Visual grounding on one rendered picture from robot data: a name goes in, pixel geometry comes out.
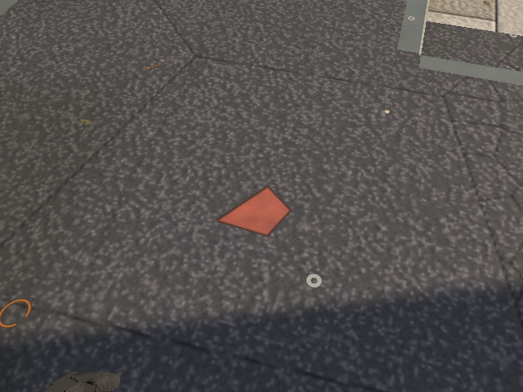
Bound left robot hand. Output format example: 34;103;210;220
43;372;120;392

